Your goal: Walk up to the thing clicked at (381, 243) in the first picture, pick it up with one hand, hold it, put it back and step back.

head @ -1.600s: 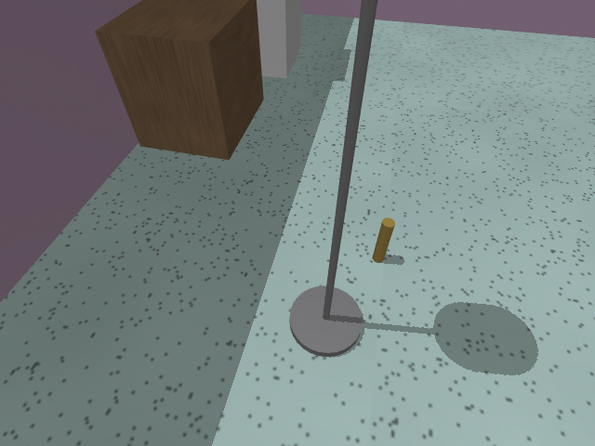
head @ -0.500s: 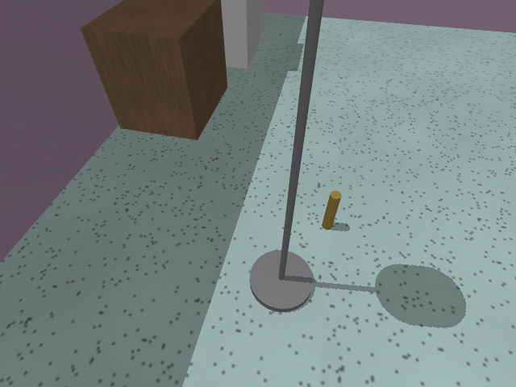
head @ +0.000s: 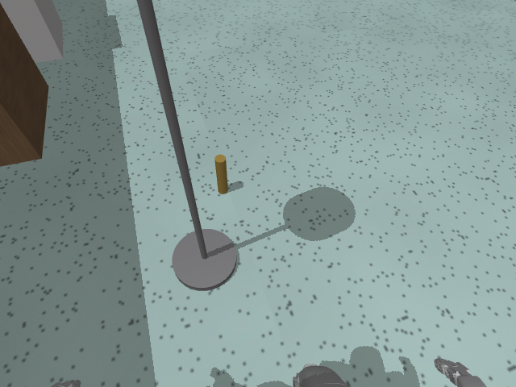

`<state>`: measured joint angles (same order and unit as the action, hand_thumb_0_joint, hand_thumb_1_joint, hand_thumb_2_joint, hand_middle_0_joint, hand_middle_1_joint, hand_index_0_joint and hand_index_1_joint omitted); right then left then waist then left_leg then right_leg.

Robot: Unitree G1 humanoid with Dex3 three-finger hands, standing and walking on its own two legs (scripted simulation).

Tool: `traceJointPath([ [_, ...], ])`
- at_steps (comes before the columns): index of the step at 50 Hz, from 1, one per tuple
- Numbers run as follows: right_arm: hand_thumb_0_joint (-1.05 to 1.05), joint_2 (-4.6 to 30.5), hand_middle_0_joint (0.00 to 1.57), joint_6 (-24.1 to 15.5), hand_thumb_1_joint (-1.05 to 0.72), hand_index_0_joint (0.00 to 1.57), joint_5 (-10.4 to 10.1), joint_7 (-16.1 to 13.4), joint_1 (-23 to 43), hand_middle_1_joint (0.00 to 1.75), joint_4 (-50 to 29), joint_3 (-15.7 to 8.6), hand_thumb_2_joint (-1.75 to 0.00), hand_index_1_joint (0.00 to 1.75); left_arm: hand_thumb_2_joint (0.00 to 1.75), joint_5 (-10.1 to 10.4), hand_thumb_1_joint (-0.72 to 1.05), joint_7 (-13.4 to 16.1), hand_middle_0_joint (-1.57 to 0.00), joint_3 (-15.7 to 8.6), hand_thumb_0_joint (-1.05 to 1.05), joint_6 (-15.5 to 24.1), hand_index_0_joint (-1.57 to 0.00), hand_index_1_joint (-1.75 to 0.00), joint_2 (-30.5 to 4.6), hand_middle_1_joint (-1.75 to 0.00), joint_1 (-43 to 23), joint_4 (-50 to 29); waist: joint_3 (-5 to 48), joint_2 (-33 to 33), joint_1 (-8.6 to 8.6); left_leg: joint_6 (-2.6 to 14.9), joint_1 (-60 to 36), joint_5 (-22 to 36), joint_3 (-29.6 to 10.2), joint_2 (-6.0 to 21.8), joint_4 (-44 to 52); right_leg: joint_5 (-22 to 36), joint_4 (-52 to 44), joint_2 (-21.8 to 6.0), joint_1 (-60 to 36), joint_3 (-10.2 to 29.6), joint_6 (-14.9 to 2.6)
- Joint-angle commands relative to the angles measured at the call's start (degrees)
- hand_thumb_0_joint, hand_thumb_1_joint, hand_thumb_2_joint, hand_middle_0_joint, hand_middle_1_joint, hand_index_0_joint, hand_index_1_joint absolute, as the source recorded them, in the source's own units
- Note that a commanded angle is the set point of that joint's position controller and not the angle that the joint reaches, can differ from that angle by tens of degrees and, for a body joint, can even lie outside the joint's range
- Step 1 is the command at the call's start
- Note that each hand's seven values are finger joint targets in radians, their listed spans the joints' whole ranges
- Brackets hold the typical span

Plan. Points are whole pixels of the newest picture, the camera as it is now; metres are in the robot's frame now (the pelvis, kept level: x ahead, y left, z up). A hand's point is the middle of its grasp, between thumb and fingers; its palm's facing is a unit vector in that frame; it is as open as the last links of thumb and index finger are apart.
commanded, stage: walk up
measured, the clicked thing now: (221, 175) +1.04 +0.14 -0.66
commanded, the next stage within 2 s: none
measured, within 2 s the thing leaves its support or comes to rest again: neither
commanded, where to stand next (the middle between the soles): +0.08 -0.03 m, yaw -61 degrees
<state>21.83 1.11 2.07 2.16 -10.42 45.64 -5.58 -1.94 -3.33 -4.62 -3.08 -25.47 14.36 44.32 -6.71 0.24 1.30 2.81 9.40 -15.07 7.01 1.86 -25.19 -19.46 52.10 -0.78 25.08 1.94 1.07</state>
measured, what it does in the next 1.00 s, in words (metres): steps on the spot, turning right: right foot, then left foot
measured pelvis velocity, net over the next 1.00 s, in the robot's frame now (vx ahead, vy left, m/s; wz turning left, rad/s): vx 0.02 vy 0.00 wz -0.82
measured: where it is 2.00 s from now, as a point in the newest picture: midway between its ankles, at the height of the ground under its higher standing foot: outside the picture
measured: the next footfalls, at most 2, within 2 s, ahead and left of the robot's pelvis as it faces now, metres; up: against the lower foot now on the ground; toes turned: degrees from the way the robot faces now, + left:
right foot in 0.18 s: +0.04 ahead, -0.14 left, +0.00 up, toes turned -13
left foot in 0.48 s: +0.19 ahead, +0.07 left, +0.00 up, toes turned -27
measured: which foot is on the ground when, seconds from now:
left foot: down 0.00-0.20, up 0.22-0.46, down 0.48-0.88, up 0.90-1.00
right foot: up 0.00-0.16, down 0.18-0.50, up 0.52-0.84, down 0.86-1.00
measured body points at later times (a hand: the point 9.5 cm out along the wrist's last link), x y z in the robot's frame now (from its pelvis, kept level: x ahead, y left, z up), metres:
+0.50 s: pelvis +0.05 +0.01 -0.03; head +0.08 +0.00 +0.42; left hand +0.30 +0.22 -0.13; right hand -0.01 -0.32 -0.12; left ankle +0.15 +0.09 -0.75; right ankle +0.00 -0.13 -0.74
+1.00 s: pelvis +0.02 +0.00 -0.03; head +0.03 -0.03 +0.41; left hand +0.32 +0.16 -0.12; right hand -0.17 -0.28 -0.14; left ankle +0.14 +0.09 -0.70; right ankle -0.05 -0.09 -0.74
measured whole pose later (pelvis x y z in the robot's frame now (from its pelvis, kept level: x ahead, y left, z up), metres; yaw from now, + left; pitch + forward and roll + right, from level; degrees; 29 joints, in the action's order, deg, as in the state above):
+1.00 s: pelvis +0.02 +0.00 -0.03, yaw -47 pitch -2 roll +0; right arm 26.4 1.7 0.2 -0.2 -16.7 43.8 -3.8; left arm -1.3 -1.4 -3.1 -0.8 -23.1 16.8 42.7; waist -6.6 -2.7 0.6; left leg 0.7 28.1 -28.0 1.5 5.5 -60.8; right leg -21.1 43.1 2.4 19.8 2.5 -1.4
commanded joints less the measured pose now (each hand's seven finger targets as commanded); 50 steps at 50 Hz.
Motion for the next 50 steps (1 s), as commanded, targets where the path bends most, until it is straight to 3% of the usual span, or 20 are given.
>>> traceJointPath([
  [1,0.00,15.64,0.20,-2.21,-0.90,0.20,0.07,-0.23,-3.29,0.30,-6.97,-4.30,-0.90,0.30,0.90,-0.05,0.90,-0.21,-0.20,-1.53,0.00,2.13,-0.20,-0.30,-7.22,-0.30,-5.21,-8.55,3.95,-8.79,3.73,6.41,-6.40,8.15,-9.14,16.11,7.61,-1.33,-8.42,-1.33,3.25,-3.44,-0.59],
  [6,0.00,15.69,0.20,-1.23,-0.90,0.20,-0.80,0.12,-4.50,0.30,-9.42,-4.32,-0.90,0.30,0.90,0.15,0.90,0.80,-0.20,-1.40,0.00,2.86,-0.20,-0.30,-6.71,-0.30,0.38,-7.81,8.80,-8.62,1.84,4.58,-6.68,21.82,-2.66,16.42,-3.97,-0.87,-19.48,1.51,-6.50,-7.40,-2.88],
  [8,0.00,14.61,0.20,-1.10,-0.90,0.20,-1.75,0.13,-3.35,0.30,-10.68,-3.58,-0.90,0.30,0.90,-0.31,0.90,1.53,-0.20,-2.92,0.00,3.54,-0.20,-0.30,-9.25,-0.30,6.68,-6.63,11.85,-2.88,-3.01,1.36,2.21,22.42,2.44,13.23,-18.29,1.61,-27.85,2.01,-21.05,-4.30,-6.35],
  [9,0.00,12.05,0.20,-1.37,-0.90,0.20,-2.35,0.25,-4.01,0.30,-11.88,-2.52,-0.90,0.30,0.90,-0.69,0.90,2.23,-0.20,-4.46,0.00,4.10,-0.20,-0.30,-14.04,-0.30,10.11,-6.89,13.83,9.36,-5.75,-1.73,14.30,13.28,3.61,7.00,-31.69,7.69,-30.94,-5.61,-30.42,10.96,-10.14],
  [10,0.00,10.28,0.20,-1.53,-0.90,0.20,-2.61,0.35,-0.56,0.30,-14.23,-1.53,-0.90,0.30,0.90,-0.56,0.90,2.64,-0.20,-4.88,0.00,4.37,-0.20,-0.30,-16.64,-0.30,10.25,-8.34,11.72,16.45,-7.06,-4.86,32.08,-18.07,-0.56,-3.45,-37.63,19.78,-28.98,-15.84,-36.54,32.95,-19.69],
  [11,0.00,12.29,0.20,-1.44,-0.90,0.20,-2.10,-0.52,0.91,0.30,-14.04,-1.86,-0.90,0.30,0.90,0.45,0.90,2.80,-0.20,-4.86,0.00,4.01,-0.20,-0.30,-16.68,-0.30,8.89,-9.19,10.31,12.12,-6.54,-4.76,29.05,-24.48,-8.97,0.85,-40.70,21.22,-29.89,-20.29,-28.29,34.55,-22.82],
  [14,0.00,13.83,0.20,-1.56,-0.90,0.20,-2.40,-0.65,-3.29,0.30,-9.41,-2.15,-0.90,0.30,0.90,1.50,0.90,3.67,-0.20,-2.82,0.00,3.30,-0.20,-0.30,-12.69,-0.30,1.37,-11.44,7.06,7.39,-1.68,-4.90,25.82,-14.19,-8.63,2.72,-32.35,19.58,-27.23,-9.17,-23.11,17.79,-13.95],
  [20,0.00,10.69,0.20,-1.52,-0.90,0.20,-2.27,-2.13,-6.52,0.30,-8.73,-1.97,-0.90,0.30,0.90,-0.05,0.90,2.85,-0.20,-3.09,0.00,2.27,-0.20,-0.30,-12.33,-0.30,-1.29,-13.49,6.26,11.79,-1.05,-2.59,11.09,-8.89,-5.85,-2.67,-22.65,24.15,-23.66,-4.09,-5.22,18.61,-13.07],
  [23,0.00,10.29,0.20,-2.60,-0.90,0.20,-1.53,-3.24,-13.08,0.30,-6.86,-2.31,-0.90,0.30,0.90,0.79,0.90,2.80,-0.20,-2.51,0.00,1.33,-0.20,-0.30,-10.57,-0.30,-4.93,-14.97,7.39,7.74,3.33,-1.10,-1.95,2.05,-6.07,-3.53,-7.54,20.66,-14.48,-1.71,2.87,18.88,-9.20],
  [24,0.00,13.62,0.20,-3.11,-0.90,0.20,-0.40,-3.61,-13.85,0.30,-7.45,-3.16,-0.90,0.30,0.90,1.43,0.90,2.93,-0.20,-1.65,0.00,1.18,-0.20,-0.30,-7.35,-0.30,-3.65,-15.60,7.64,-1.47,3.80,0.93,-5.59,-0.39,-16.44,4.02,0.70,11.74,-6.34,3.50,7.70,14.76,-4.52],
  [25,0.00,18.51,0.20,-3.42,-0.90,0.20,0.04,-4.01,-11.75,0.30,-8.62,-4.11,-0.90,0.30,0.90,1.06,0.90,3.28,-0.20,-0.96,0.00,0.99,-0.20,-0.30,-4.78,-0.30,-0.39,-14.90,6.80,-14.72,1.60,4.60,-4.32,0.73,-36.39,21.36,7.62,-12.38,6.96,11.06,13.05,8.80,-1.52],
  [26,0.00,21.32,0.20,-3.46,-0.90,0.20,-1.30,-3.56,-7.47,0.30,-9.70,-5.00,-0.90,0.30,0.90,0.17,0.90,4.01,-0.20,-1.96,0.00,0.64,-0.20,-0.30,-11.15,-0.30,2.03,-12.96,6.82,-11.19,0.71,10.14,2.49,0.05,-41.04,29.35,9.44,-14.36,15.54,6.02,9.36,8.49,-0.83],
  [32,0.00,16.32,0.20,-4.43,-0.90,0.20,-0.67,-3.46,-6.13,0.30,-9.48,-3.03,-0.90,0.30,0.90,1.50,0.90,0.46,-0.20,-3.15,0.00,0.73,-0.20,-0.30,-9.45,-0.30,2.69,-9.19,5.65,-11.14,0.18,6.72,0.56,3.23,-13.61,14.08,3.78,-3.87,10.69,1.66,8.11,4.31,-0.77],
  [37,0.00,18.38,0.20,-4.20,-0.90,0.20,-0.32,-2.89,-11.00,0.30,-9.75,-3.31,-0.90,0.30,0.90,0.96,0.90,0.22,-0.20,-2.86,0.00,1.40,-0.20,-0.30,-8.44,-0.30,-0.97,-9.73,8.43,-10.66,2.57,8.98,-2.29,13.90,-9.51,17.95,-1.39,-9.12,-1.74,0.15,3.52,-1.74,-0.89],
  [41,0.00,18.17,0.20,-2.93,-0.90,0.20,-1.00,-2.48,-7.49,0.30,-10.88,-2.72,-0.90,0.30,0.90,1.08,0.90,1.27,-0.20,-3.20,0.00,2.19,-0.20,-0.30,-7.34,-0.30,6.10,-5.91,10.09,-12.67,-1.10,6.49,5.80,15.97,-4.78,17.03,-9.71,-2.38,-14.30,3.01,-9.02,-7.22,-2.80],
  [43,0.00,13.56,0.20,-2.09,-0.90,0.20,-1.43,-2.31,-6.94,0.30,-11.70,-1.25,-0.90,0.30,0.90,0.19,0.90,2.27,-0.20,-5.11,0.00,3.45,-0.20,-0.30,-12.19,-0.30,11.17,-3.83,10.51,1.79,-4.68,2.07,17.50,2.64,-0.84,11.45,-28.52,-2.72,-26.90,-1.69,-19.18,6.36,-6.05],
  [44,0.00,9.34,0.20,-1.70,-0.90,0.20,-2.26,-2.47,-5.77,0.30,-13.11,0.32,-0.90,0.30,0.90,-0.55,0.90,2.77,-0.20,-5.93,0.00,4.02,-0.20,-0.30,-17.50,-0.30,8.06,-6.19,5.43,16.45,-3.82,-2.39,32.52,-18.68,-0.29,1.34,-36.60,-3.81,-32.51,-14.06,-17.99,31.96,-12.26],
  [45,0.00,13.87,0.20,-1.55,-0.90,0.20,-1.95,-3.70,-0.99,0.30,-12.97,-1.02,-0.90,0.30,0.90,-0.55,0.90,2.87,-0.20,-6.00,0.00,3.71,-0.20,-0.30,-19.83,-0.30,6.15,-6.94,4.05,12.97,-5.29,-2.63,29.27,-22.59,-7.01,3.16,-40.47,-2.92,-33.35,-19.52,-9.51,37.66,-19.15],
  [48,0.00,14.35,0.20,-2.12,-0.90,0.20,-2.21,-3.25,-6.54,0.30,-6.99,-0.80,-0.90,0.30,0.90,0.84,0.90,3.82,-0.20,-4.09,0.00,3.94,-0.20,-0.30,-13.80,-0.30,0.51,-6.52,3.43,7.86,-1.11,-2.11,26.50,-12.40,-8.15,4.27,-37.47,2.63,-26.76,-9.48,-10.31,21.35,-13.39],
  [50,0.00,14.67,0.20,-2.34,-0.90,0.20,-1.32,-2.99,-8.65,0.30,-5.22,-0.76,-0.90,0.30,0.90,0.61,0.90,3.78,-0.20,-3.93,0.00,4.32,-0.20,-0.30,-13.71,-0.30,0.97,-6.38,4.79,9.82,-1.16,-2.11,22.18,-10.15,-7.21,3.01,-36.04,5.39,-25.15,-8.32,-7.58,20.24,-13.46],
])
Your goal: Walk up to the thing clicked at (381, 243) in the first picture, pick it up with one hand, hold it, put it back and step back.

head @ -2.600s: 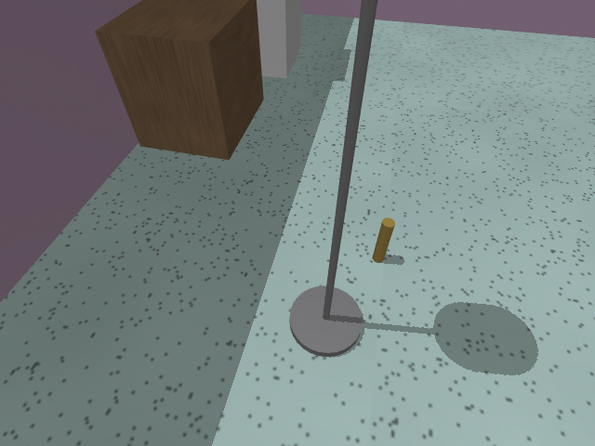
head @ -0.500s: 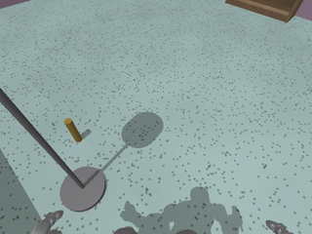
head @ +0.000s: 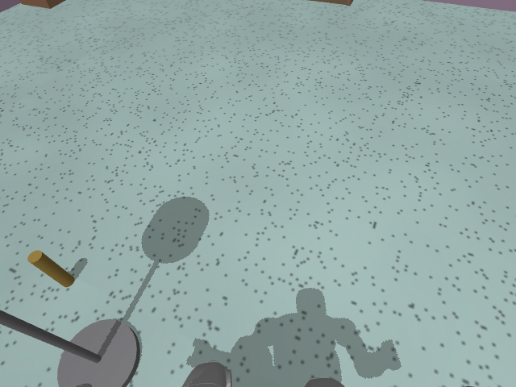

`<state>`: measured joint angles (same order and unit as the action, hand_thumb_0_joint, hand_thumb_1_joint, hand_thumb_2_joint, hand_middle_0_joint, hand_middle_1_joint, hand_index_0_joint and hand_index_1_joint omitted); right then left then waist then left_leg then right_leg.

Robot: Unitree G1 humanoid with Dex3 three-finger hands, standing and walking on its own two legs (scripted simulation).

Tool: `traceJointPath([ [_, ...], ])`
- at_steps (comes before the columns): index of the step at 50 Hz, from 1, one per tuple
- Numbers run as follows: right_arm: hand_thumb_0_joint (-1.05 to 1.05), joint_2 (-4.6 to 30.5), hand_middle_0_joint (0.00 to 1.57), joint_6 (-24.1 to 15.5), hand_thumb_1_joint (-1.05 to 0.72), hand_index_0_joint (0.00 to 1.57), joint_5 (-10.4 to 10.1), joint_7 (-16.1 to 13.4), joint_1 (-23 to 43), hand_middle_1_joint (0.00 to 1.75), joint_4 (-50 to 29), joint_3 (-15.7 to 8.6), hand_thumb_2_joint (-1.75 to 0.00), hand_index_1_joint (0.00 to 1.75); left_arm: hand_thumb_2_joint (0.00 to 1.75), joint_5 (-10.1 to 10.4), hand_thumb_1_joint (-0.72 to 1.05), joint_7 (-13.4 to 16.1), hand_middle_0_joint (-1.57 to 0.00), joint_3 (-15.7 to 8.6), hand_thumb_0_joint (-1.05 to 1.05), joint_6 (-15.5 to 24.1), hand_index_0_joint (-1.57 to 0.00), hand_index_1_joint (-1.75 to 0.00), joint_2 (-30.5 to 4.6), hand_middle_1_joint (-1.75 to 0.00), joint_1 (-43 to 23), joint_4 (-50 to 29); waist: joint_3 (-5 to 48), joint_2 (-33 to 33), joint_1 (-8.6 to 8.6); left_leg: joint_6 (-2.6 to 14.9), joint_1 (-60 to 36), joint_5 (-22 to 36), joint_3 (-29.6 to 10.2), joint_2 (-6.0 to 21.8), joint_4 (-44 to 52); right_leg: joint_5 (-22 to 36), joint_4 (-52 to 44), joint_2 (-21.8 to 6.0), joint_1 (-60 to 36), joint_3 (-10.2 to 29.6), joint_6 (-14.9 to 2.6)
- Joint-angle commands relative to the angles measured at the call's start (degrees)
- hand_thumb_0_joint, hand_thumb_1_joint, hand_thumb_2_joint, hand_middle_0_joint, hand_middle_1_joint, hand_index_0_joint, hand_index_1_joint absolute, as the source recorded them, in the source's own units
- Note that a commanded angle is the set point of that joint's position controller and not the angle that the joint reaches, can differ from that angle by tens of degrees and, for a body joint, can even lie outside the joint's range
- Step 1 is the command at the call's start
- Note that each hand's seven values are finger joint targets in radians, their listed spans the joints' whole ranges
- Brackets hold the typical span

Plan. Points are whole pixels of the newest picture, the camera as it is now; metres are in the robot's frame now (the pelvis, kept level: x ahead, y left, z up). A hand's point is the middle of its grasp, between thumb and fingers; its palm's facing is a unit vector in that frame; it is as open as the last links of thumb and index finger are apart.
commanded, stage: walk up
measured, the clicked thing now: (53, 269) +0.60 +0.84 -0.63
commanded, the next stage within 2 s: stand in 1.38 s
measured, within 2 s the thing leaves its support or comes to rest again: neither
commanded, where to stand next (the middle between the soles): +0.06 +0.02 m, yaw -14 degrees
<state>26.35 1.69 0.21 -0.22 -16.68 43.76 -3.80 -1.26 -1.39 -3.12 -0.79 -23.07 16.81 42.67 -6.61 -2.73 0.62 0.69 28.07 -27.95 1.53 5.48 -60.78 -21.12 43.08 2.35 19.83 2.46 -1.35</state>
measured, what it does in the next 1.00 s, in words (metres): steps on the spot, turning right: left foot, then right foot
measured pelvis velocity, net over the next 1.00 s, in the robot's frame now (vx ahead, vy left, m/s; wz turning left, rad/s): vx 0.01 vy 0.02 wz -0.28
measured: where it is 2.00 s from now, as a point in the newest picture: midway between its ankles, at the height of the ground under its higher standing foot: outside the picture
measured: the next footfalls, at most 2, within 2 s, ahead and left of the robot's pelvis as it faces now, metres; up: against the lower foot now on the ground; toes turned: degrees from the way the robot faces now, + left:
left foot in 0.18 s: +0.09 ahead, +0.14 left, +0.00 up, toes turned -11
right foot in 0.50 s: +0.04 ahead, -0.12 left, +0.00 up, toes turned -9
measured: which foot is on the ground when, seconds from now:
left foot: up 0.00-0.16, down 0.18-1.00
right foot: down 0.00-0.22, up 0.24-0.48, down 0.50-1.00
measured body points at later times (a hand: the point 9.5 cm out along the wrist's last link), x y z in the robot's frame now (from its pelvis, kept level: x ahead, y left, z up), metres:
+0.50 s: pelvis +0.00 +0.01 +0.00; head +0.03 +0.01 +0.45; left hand +0.15 +0.31 -0.11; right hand +0.01 -0.33 -0.10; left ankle +0.04 +0.13 -0.71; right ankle +0.00 -0.11 -0.71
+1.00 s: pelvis +0.01 +0.02 +0.02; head +0.02 +0.02 +0.47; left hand +0.18 +0.29 -0.10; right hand -0.01 -0.29 -0.11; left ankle +0.05 +0.14 -0.71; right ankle +0.00 -0.11 -0.71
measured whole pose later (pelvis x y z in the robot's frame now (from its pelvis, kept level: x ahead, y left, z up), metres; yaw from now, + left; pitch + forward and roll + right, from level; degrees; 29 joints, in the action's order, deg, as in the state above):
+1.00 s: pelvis +0.01 +0.02 +0.02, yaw -16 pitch -2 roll +0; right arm 21.0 -0.6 0.4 1.4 -10.0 59.1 -0.3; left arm 0.1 -0.3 0.0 1.4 -20.7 8.4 59.1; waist -3.4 -0.1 1.0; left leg -0.9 13.5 -17.2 4.4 3.1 -33.1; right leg -15.6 33.7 1.7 15.9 6.8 0.9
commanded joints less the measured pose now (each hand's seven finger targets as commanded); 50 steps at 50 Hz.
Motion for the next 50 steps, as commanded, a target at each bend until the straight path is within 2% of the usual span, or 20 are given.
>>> traceJointPath([
  [1,0.00,9.91,0.20,-2.88,-0.90,0.20,0.88,-0.39,-1.14,0.30,-3.25,-2.43,-0.90,0.30,0.90,-0.09,0.90,1.89,-0.20,-5.01,0.00,2.14,-0.20,-0.30,-15.47,-0.30,-0.49,-4.52,4.09,11.86,-0.93,0.27,2.71,1.88,-1.09,-1.37,0.41,7.94,-16.12,-11.43,-0.75,20.16,-11.37],
  [5,0.00,9.21,0.20,-3.35,-0.90,0.20,0.94,-0.31,0.83,0.30,-3.37,-2.35,-0.90,0.30,0.90,-0.17,0.90,2.28,-0.20,-4.79,0.00,2.41,-0.20,-0.30,-15.83,-0.30,1.03,-3.85,4.53,12.76,-1.87,1.02,0.41,0.16,-1.67,-2.76,8.73,12.75,-13.32,-12.16,-1.52,23.11,-12.13],
  [8,0.00,7.67,0.20,-4.45,-0.90,0.20,1.01,-0.48,-4.55,0.30,-1.20,-2.45,-0.90,0.30,0.90,0.68,0.90,2.26,-0.20,-3.77,0.00,1.84,-0.20,-0.30,-14.47,-0.30,-3.21,-4.40,7.29,11.25,2.27,1.99,-14.31,8.02,0.19,-5.28,23.92,20.46,-5.89,-10.04,5.37,17.80,-9.11],
  [9,0.00,9.18,0.20,-4.86,-0.90,0.20,1.78,-0.67,-6.47,0.30,-0.85,-3.03,-0.90,0.30,0.90,1.14,0.90,2.34,-0.20,-2.95,0.00,1.64,-0.20,-0.30,-11.29,-0.30,-2.77,-4.95,7.91,6.21,2.71,2.92,-18.23,8.88,-5.74,-2.34,30.46,18.63,0.25,-6.89,8.24,15.12,-5.67],
  [10,0.00,13.44,0.20,-5.31,-0.90,0.20,2.50,-0.88,-5.11,0.30,-1.67,-4.10,-0.90,0.30,0.90,1.59,0.90,2.39,-0.20,-1.78,0.00,1.69,-0.20,-0.30,-7.26,-0.30,-1.79,-5.43,8.07,-6.01,2.10,6.22,-21.62,10.40,-24.78,10.19,38.08,7.16,11.37,1.46,15.41,9.23,-1.02],
  [11,0.00,16.68,0.20,-5.24,-0.90,0.20,1.13,-0.51,-2.64,0.30,-2.08,-4.81,-0.90,0.30,0.90,1.35,0.90,3.40,-0.20,-2.78,0.00,1.53,-0.20,-0.30,-11.84,-0.30,-2.23,-3.94,7.27,-8.50,2.09,12.70,-17.03,13.95,-34.05,20.66,40.87,-12.52,18.08,3.31,14.30,5.82,0.43],
  [12,0.00,15.91,0.20,-5.27,-0.90,0.20,1.09,-0.23,-0.84,0.30,-2.33,-4.95,-0.90,0.30,0.90,0.80,0.90,3.72,-0.20,-3.23,0.00,1.67,-0.20,-0.30,-14.36,-0.30,-1.52,-2.94,5.83,-4.51,0.91,15.75,-15.73,15.43,-34.84,21.59,40.12,-13.58,22.59,1.61,13.75,7.44,0.61],
  [15,0.00,12.59,0.20,-5.30,-0.90,0.20,1.32,-0.75,1.69,0.30,-2.11,-3.67,-0.90,0.30,0.90,1.25,0.90,2.57,-0.20,-3.48,0.00,1.79,-0.20,-0.30,-12.67,-0.30,-0.95,-0.14,1.78,-4.23,-0.33,10.73,-12.77,19.96,-16.38,11.92,36.99,-7.28,20.49,-0.24,12.34,4.73,-0.06],
  [19,0.00,12.16,0.20,-4.58,-0.90,0.20,1.88,-0.05,0.14,0.30,-1.98,-3.17,-0.90,0.30,0.90,0.75,0.90,1.41,-0.20,-3.04,0.00,2.65,-0.20,-0.30,-10.62,-0.30,-2.10,0.34,5.30,-8.87,1.72,11.31,-16.34,23.09,-10.65,10.61,34.30,-7.29,7.66,-0.95,6.69,-1.68,0.78],
  [23,0.00,10.35,0.20,-2.81,-0.90,0.20,0.91,0.42,3.14,0.30,-2.59,-1.94,-0.90,0.30,0.90,0.09,0.90,2.25,-0.20,-3.22,0.00,3.68,-0.20,-0.30,-9.63,-0.30,2.35,3.81,7.90,-6.08,-1.88,7.87,-8.98,25.58,-4.82,8.42,23.67,4.79,-11.46,1.68,-9.10,-5.02,-0.91],
  [24,0.00,7.30,0.20,-2.59,-0.90,0.20,0.66,0.41,2.16,0.30,-2.56,-1.03,-0.90,0.30,0.90,-0.24,0.90,2.70,-0.20,-3.85,0.00,4.05,-0.20,-0.30,-11.41,-0.30,3.41,4.34,8.39,-0.88,-2.49,5.60,-3.87,19.06,-3.83,7.05,18.65,4.79,-13.83,-0.80,-13.88,1.74,-1.78],
  [25,0.00,3.51,0.20,-2.41,-0.90,0.20,0.26,0.55,1.70,0.30,-3.21,0.14,-0.90,0.30,0.90,-0.91,0.90,3.04,-0.20,-4.63,0.00,4.68,-0.20,-0.30,-15.48,-0.30,2.62,3.58,7.46,11.36,-1.80,1.52,4.17,7.57,-0.21,1.27,9.11,5.21,-19.96,-12.99,-15.29,23.23,-5.47],
  [26,0.00,6.21,0.20,-1.72,-0.90,0.20,0.40,-0.25,5.64,0.30,-3.16,-0.76,-0.90,0.30,0.90,-0.41,0.90,3.09,-0.20,-4.22,0.00,4.72,-0.20,-0.30,-17.62,-0.30,-0.22,2.83,5.22,10.14,-2.08,0.79,2.44,-6.99,-2.72,-0.69,6.72,4.27,-21.67,-20.75,-5.53,32.25,-13.36],
  [27,0.00,8.29,0.20,-1.63,-0.90,0.20,0.64,-0.40,5.62,0.30,-1.87,-1.56,-0.90,0.30,0.90,-0.26,0.90,2.92,-0.20,-3.80,0.00,4.72,-0.20,-0.30,-16.87,-0.30,-1.76,2.36,3.66,7.03,-1.31,0.69,-0.91,-7.99,-4.72,0.22,4.88,4.01,-20.49,-20.54,-1.29,31.05,-14.46],
  [30,0.00,7.75,0.20,-2.60,-0.90,0.20,-0.06,0.07,2.76,0.30,2.05,-1.11,-0.90,0.30,0.90,-0.18,0.90,3.02,-0.20,-2.85,0.00,4.86,-0.20,-0.30,-14.62,-0.30,-5.15,3.13,5.10,10.32,0.29,1.12,-3.70,-0.02,-2.78,-0.30,12.65,10.70,-17.20,-13.94,-2.99,20.62,-9.74],
  [34,0.00,7.33,0.20,-3.53,-0.90,0.20,0.69,0.14,-0.60,0.30,6.21,-1.37,-0.90,0.30,0.90,0.50,0.90,2.34,-0.20,-1.61,0.00,3.47,-0.20,-0.30,-12.07,-0.30,-9.67,3.73,5.48,9.41,2.75,1.43,-18.45,9.87,-1.46,-2.06,27.99,3.68,-13.20,-8.55,7.87,12.66,-5.59],
  [36,0.00,10.88,0.20,-3.98,-0.90,0.20,0.64,0.32,4.63,0.30,5.69,-1.70,-0.90,0.30,0.90,1.26,0.90,2.22,-0.20,-1.08,0.00,2.98,-0.20,-0.30,-9.96,-0.30,-8.04,5.81,4.49,0.24,0.14,6.10,-10.05,-3.56,-15.50,6.97,36.96,-6.11,-8.06,-2.31,3.62,7.42,-2.09],
  [37,0.00,10.91,0.20,-3.87,-0.90,0.20,0.66,0.53,7.42,0.30,5.70,-1.28,-0.90,0.30,0.90,1.06,0.90,2.29,-0.20,-1.20,0.00,3.03,-0.20,-0.30,-10.55,-0.30,-6.13,7.32,4.37,-0.11,-1.62,7.21,-6.78,-7.78,-16.30,8.92,38.91,-6.53,-6.86,-1.46,-1.01,5.67,-1.77],
  [42,0.00,7.87,0.20,-4.04,-0.90,0.20,0.40,0.65,8.16,0.30,8.79,0.48,-0.90,0.30,0.90,1.01,0.90,1.93,-0.20,-1.23,0.00,3.91,-0.20,-0.30,-12.03,-0.30,-8.91,10.23,3.30,2.15,-0.30,1.64,-10.12,4.03,-4.77,0.55,32.91,1.95,-16.31,-6.46,-0.81,14.53,-4.06],
  [50,0.00,8.00,0.20,-4.17,-0.90,0.20,-0.04,0.23,10.94,0.30,12.64,0.53,-0.90,0.30,0.90,1.65,0.90,2.16,-0.20,0.11,0.00,3.28,-0.20,-0.30,-9.66,-0.30,-11.70,13.88,8.05,2.27,-0.42,2.50,-16.69,14.35,-4.97,3.67,38.04,17.48,-14.58,-4.73,-5.87,8.74,-1.51],
])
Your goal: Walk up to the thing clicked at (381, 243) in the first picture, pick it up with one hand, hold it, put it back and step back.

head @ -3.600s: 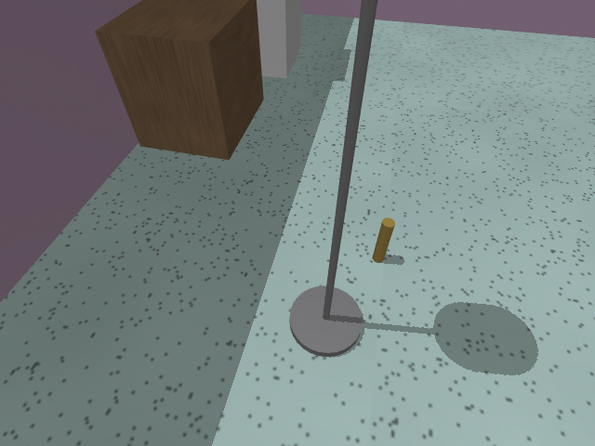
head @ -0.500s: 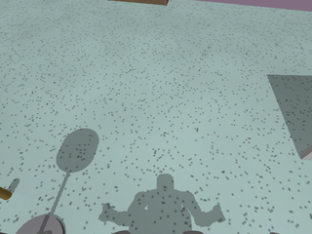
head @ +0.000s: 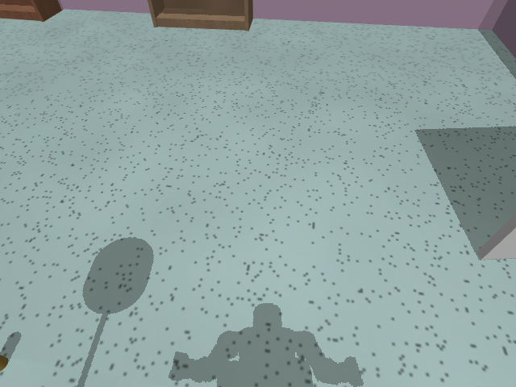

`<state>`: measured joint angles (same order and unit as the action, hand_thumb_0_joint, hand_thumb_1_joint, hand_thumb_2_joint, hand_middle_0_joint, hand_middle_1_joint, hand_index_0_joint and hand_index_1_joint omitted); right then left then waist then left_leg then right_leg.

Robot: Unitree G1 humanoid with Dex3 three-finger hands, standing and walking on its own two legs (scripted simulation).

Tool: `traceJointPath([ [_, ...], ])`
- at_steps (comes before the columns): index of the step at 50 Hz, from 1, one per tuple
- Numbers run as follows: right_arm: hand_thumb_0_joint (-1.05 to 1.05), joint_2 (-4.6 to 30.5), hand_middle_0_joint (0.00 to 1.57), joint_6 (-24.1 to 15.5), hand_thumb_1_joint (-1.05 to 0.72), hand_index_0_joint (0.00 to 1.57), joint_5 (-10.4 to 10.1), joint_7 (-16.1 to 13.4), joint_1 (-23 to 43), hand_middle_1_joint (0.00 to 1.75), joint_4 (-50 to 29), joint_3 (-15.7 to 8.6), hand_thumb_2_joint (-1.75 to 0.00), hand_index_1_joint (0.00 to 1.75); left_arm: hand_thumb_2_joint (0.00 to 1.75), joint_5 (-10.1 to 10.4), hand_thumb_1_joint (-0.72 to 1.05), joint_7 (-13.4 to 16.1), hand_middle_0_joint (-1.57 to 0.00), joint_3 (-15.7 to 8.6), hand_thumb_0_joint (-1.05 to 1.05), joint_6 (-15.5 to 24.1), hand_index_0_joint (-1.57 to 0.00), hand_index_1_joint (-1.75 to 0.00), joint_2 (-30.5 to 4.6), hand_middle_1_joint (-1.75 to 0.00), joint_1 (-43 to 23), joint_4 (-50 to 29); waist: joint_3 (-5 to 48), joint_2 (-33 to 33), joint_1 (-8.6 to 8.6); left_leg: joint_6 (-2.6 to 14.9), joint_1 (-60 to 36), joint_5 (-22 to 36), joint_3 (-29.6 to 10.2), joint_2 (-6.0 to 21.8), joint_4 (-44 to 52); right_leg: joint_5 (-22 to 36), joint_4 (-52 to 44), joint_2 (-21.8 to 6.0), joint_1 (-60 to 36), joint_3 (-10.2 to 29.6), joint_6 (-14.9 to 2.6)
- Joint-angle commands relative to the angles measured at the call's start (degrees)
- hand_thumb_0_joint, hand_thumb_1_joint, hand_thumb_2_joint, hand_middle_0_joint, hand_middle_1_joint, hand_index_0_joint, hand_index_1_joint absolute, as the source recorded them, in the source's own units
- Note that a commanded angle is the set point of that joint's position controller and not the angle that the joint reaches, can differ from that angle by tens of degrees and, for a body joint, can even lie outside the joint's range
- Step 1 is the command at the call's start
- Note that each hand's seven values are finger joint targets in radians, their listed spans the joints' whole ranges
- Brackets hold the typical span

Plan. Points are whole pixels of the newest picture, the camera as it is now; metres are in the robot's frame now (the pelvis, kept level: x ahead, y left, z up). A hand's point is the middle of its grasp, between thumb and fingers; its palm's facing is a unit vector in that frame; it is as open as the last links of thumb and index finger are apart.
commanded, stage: walk up
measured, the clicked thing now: out of the picture +0.35 +0.95 -0.65
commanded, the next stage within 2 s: stand in 0.38 s
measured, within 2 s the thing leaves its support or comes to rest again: neither
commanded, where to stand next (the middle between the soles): +0.05 +0.01 m, yaw +1 degrees
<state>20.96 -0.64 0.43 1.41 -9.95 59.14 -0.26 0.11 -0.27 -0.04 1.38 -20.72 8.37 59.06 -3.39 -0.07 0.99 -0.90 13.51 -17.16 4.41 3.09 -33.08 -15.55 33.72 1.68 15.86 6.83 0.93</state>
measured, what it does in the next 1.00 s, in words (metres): stands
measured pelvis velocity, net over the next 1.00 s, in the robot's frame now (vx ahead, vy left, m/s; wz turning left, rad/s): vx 0.02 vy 0.00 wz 0.02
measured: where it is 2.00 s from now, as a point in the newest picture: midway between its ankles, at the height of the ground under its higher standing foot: outside the picture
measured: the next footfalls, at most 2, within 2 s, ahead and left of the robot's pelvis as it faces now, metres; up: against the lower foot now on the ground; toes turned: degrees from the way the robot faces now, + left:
none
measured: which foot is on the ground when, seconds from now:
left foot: down 0.00-1.00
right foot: down 0.00-1.00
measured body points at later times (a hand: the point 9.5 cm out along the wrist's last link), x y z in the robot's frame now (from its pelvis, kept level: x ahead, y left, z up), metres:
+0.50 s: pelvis +0.01 +0.00 +0.01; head +0.03 +0.00 +0.46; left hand +0.12 +0.30 -0.11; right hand +0.10 -0.30 -0.12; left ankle +0.01 +0.13 -0.73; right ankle +0.03 -0.13 -0.73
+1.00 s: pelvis +0.02 +0.00 +0.02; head +0.03 +0.00 +0.47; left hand +0.09 +0.31 -0.11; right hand +0.10 -0.30 -0.12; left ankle +0.01 +0.13 -0.73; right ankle +0.03 -0.13 -0.73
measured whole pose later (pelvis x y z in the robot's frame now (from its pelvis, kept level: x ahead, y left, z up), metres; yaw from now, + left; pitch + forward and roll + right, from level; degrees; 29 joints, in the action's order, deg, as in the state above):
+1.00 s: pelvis +0.02 +0.00 +0.02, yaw +1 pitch -2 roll +0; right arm 20.0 0.0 0.7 1.1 -4.9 65.6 -1.4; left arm -0.4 -0.1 0.6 0.9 -20.1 5.8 65.0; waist -2.9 0.0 1.0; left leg -0.8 6.3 -10.8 3.6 1.8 -18.9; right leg -9.9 19.8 0.1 8.2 5.8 1.5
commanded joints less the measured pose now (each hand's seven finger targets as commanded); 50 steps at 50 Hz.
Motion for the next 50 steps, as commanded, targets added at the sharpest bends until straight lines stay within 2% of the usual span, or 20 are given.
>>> traceJointPath([
  [1,0.00,13.40,0.20,-1.78,-0.90,0.20,-0.39,-1.42,4.63,0.30,-2.47,-3.09,-0.90,0.30,0.90,0.30,0.90,1.07,-0.20,-2.94,0.00,1.06,-0.20,-0.30,-11.89,-0.30,-2.69,-1.84,5.44,-0.80,-1.04,4.17,-3.03,4.49,-7.57,6.26,10.28,12.67,-5.16,-4.19,-2.81,4.14,-3.86],
  [4,0.00,12.88,0.20,-1.54,-0.90,0.20,-0.28,-1.46,5.83,0.30,-1.50,-2.98,-0.90,0.30,0.90,0.34,0.90,1.12,-0.20,-2.68,0.00,0.90,-0.20,-0.30,-11.87,-0.30,-3.51,-0.73,5.36,-0.49,-0.87,3.95,-4.45,5.93,-6.50,6.08,10.87,14.32,-6.17,-4.45,-2.74,4.60,-3.53],
  [8,0.00,12.91,0.20,-1.13,-0.90,0.20,-0.31,-1.41,7.90,0.30,-0.52,-3.33,-0.90,0.30,0.90,0.13,0.90,1.16,-0.20,-2.48,0.00,0.65,-0.20,-0.30,-11.75,-0.30,-4.70,0.45,4.61,-0.45,-0.62,3.77,-5.73,4.43,-5.54,6.09,11.67,14.41,-8.17,-4.74,-2.31,4.47,-3.29],
  [14,0.00,12.05,0.20,-0.69,-0.90,0.20,-0.36,-1.09,8.39,0.30,0.56,-3.37,-0.90,0.30,0.90,-0.40,0.90,1.21,-0.20,-2.40,0.00,0.90,-0.20,-0.30,-12.20,-0.30,-6.94,0.75,5.21,2.06,0.47,2.85,-8.61,4.01,-3.76,4.66,11.35,14.25,-11.72,-6.13,-1.21,7.03,-3.68],
  [18,0.00,12.55,0.20,-0.75,-0.90,0.20,-0.19,-1.00,9.05,0.30,1.00,-3.53,-0.90,0.30,0.90,-0.33,0.90,1.11,-0.20,-2.32,0.00,0.70,-0.20,-0.30,-11.64,-0.30,-6.99,1.04,4.84,0.83,0.07,3.07,-8.75,4.32,-4.47,5.74,13.64,14.51,-11.29,-5.28,-1.66,5.74,-3.03],
  [19,0.00,11.26,0.20,-0.70,-0.90,0.20,-0.03,-1.18,9.25,0.30,1.36,-3.06,-0.90,0.30,0.90,-0.51,0.90,0.97,-0.20,-2.07,0.00,0.73,-0.20,-0.30,-11.69,-0.30,-6.72,1.99,5.14,1.17,0.01,2.52,-7.83,6.36,-6.22,5.52,15.33,14.16,-13.01,-6.22,-3.61,4.49,-2.38],
  [21,0.00,12.13,0.20,-0.98,-0.90,0.20,0.05,-1.31,10.14,0.30,1.51,-3.24,-0.90,0.30,0.90,-0.50,0.90,0.82,-0.20,-2.10,0.00,0.69,-0.20,-0.30,-11.26,-0.30,-5.91,2.32,6.10,-0.02,-0.47,2.31,-10.08,9.31,-5.96,5.71,15.85,16.30,-12.99,-5.96,-3.99,4.10,-1.97],
  [22,0.00,12.03,0.20,-1.02,-0.90,0.20,0.09,-1.30,9.88,0.30,1.79,-3.16,-0.90,0.30,0.90,-0.46,0.90,0.83,-0.20,-2.05,0.00,0.71,-0.20,-0.30,-11.40,-0.30,-6.10,2.58,5.63,0.02,-0.38,2.19,-9.78,10.03,-6.02,5.54,16.07,16.26,-13.55,-6.11,-4.52,3.79,-1.86],
  [23,0.00,12.00,0.20,-1.07,-0.90,0.20,-0.08,-1.36,9.51,0.30,1.98,-3.25,-0.90,0.30,0.90,-0.47,0.90,0.86,-0.20,-2.11,0.00,0.83,-0.20,-0.30,-11.58,-0.30,-6.48,2.54,7.43,0.61,0.00,2.16,-11.36,12.77,-5.51,5.50,15.34,19.30,-13.41,-6.74,-6.04,3.77,-2.10],
  [26,0.00,11.94,0.20,-1.15,-0.90,0.20,-0.05,-1.50,8.34,0.30,2.69,-3.22,-0.90,0.30,0.90,-0.36,0.90,0.97,-0.20,-2.15,0.00,1.00,-0.20,-0.30,-11.54,-0.30,-6.65,2.54,8.73,0.34,0.22,1.92,-12.32,16.10,-5.34,5.43,15.50,22.48,-13.69,-7.32,-7.55,3.29,-1.94],
  [29,0.00,11.45,0.20,-1.00,-0.90,0.20,0.10,-1.57,8.87,0.30,2.88,-3.10,-0.90,0.30,0.90,-0.39,0.90,1.09,-0.20,-2.18,0.00,0.57,-0.20,-0.30,-11.51,-0.30,-7.25,2.82,6.67,0.48,0.10,1.71,-10.85,12.54,-5.57,5.24,16.85,18.03,-14.46,-7.01,-6.81,2.85,-1.97],
  [30,0.00,11.79,0.20,-1.04,-0.90,0.20,0.11,-1.56,8.72,0.30,3.04,-3.17,-0.90,0.30,0.90,-0.36,0.90,1.02,-0.20,-2.16,0.00,0.61,-0.20,-0.30,-11.31,-0.30,-6.62,2.78,7.38,-0.16,-0.24,1.74,-11.80,13.21,-5.54,5.36,16.60,18.45,-14.79,-7.16,-6.86,2.96,-1.95],
  [32,0.00,11.22,0.20,-1.04,-0.90,0.20,0.14,-1.50,8.64,0.30,3.17,-3.05,-0.90,0.30,0.90,-0.45,0.90,0.98,-0.20,-2.11,0.00,0.51,-0.20,-0.30,-11.35,-0.30,-6.94,2.82,5.73,0.19,-0.09,1.40,-10.14,10.29,-5.79,5.12,17.59,15.32,-15.40,-6.85,-6.38,2.73,-1.92],
  [35,0.00,11.27,0.20,-0.96,-0.90,0.20,0.11,-1.44,8.43,0.30,3.29,-3.15,-0.90,0.30,0.90,-0.52,0.90,0.94,-0.20,-2.05,0.00,0.62,-0.20,-0.30,-11.43,-0.30,-6.56,2.95,4.94,0.67,-0.03,1.46,-10.56,8.87,-5.80,4.98,17.73,14.00,-16.36,-7.00,-4.96,2.93,-1.86],
  [41,0.00,11.30,0.20,-0.85,-0.90,0.20,0.07,-1.29,8.13,0.30,3.26,-3.18,-0.90,0.30,0.90,-0.49,0.90,0.97,-0.20,-1.93,0.00,0.76,-0.20,-0.30,-11.27,-0.30,-5.78,2.75,5.30,0.43,-0.08,1.71,-10.35,8.39,-6.11,4.94,17.47,14.24,-16.81,-7.24,-5.58,2.81,-1.80],
  [42,0.00,10.58,0.20,-0.81,-0.90,0.20,0.04,-1.20,7.96,0.30,3.30,-3.06,-0.90,0.30,0.90,-0.59,0.90,1.02,-0.20,-1.92,0.00,0.88,-0.20,-0.30,-11.59,-0.30,-5.70,2.80,5.51,1.72,0.17,1.70,-11.38,10.27,-6.15,5.05,16.99,15.11,-16.48,-7.34,-5.48,2.54,-1.93],
  [44,0.00,11.13,0.20,-0.78,-0.90,0.20,0.10,-1.25,7.60,0.30,3.32,-3.13,-0.90,0.30,0.90,-0.55,0.90,1.01,-0.20,-1.94,0.00,0.78,-0.20,-0.30,-11.54,-0.30,-5.38,2.65,5.25,0.86,0.02,1.72,-10.53,8.13,-5.94,4.85,17.46,13.70,-17.08,-7.24,-5.26,2.57,-1.78],
  [50,0.00,10.94,0.20,-0.78,-0.90,0.20,0.03,-1.27,7.34,0.30,3.12,-3.06,-0.90,0.30,0.90,-0.57,0.90,1.06,-0.20,-1.82,0.00,0.83,-0.20,-0.30,-11.51,-0.30,-5.17,2.50,5.90,1.12,0.14,1.83,-10.96,11.59,-6.06,5.04,16.72,16.78,-16.48,-7.61,-6.47,2.34,-1.87],
])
